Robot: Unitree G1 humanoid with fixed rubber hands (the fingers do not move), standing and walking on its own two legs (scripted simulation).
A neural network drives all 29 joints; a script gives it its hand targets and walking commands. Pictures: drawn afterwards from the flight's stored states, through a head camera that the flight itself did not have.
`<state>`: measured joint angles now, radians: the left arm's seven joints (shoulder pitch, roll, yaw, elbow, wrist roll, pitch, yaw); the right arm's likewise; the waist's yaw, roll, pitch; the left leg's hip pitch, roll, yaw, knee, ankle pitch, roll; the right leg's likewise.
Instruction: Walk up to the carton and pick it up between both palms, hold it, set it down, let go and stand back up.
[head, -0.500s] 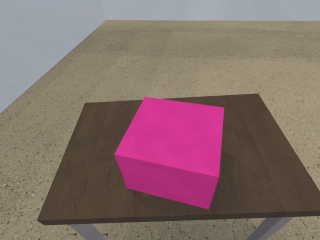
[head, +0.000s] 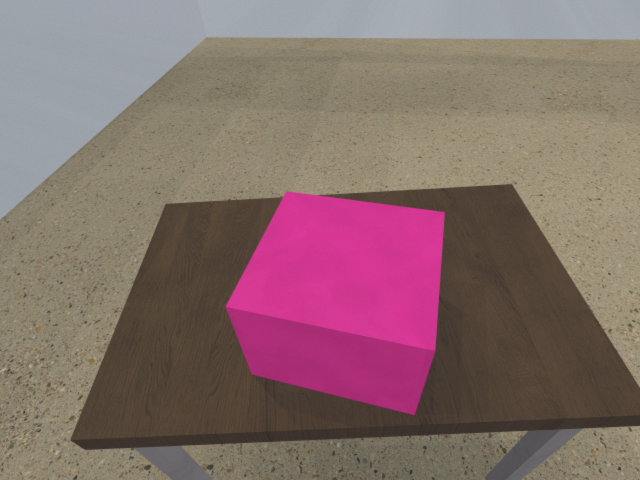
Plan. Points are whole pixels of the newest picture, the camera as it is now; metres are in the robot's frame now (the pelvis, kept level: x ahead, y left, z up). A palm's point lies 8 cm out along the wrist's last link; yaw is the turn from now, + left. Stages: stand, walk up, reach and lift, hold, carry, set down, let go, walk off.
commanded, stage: stand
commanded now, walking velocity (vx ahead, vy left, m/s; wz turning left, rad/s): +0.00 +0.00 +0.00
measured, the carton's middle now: (345, 295) +0.43 -0.01 -0.04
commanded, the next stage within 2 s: none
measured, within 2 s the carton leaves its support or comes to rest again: neither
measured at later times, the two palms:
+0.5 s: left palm out of the picture -0.03 +0.20 -0.15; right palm out of the picture -0.04 -0.20 -0.15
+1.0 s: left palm out of the picture -0.03 +0.20 -0.15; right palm out of the picture -0.03 -0.19 -0.15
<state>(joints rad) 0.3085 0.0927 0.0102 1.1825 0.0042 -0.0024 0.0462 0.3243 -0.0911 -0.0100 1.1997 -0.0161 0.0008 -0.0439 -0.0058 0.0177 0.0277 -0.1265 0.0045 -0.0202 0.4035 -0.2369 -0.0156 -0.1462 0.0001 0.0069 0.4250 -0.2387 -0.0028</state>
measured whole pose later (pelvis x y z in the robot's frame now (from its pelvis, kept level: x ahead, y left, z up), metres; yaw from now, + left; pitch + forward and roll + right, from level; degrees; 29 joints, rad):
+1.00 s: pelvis +0.00 +0.00 +0.00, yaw +0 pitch -2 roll +0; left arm 0.32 0.10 0.01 1.17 0.01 -0.01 0.04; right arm 0.31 -0.10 -0.01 1.17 -0.02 0.00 -0.04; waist 0.00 0.01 0.04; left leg -0.14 0.00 -0.02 0.41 -0.24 -0.01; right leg -0.16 0.00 0.01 0.43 -0.24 0.00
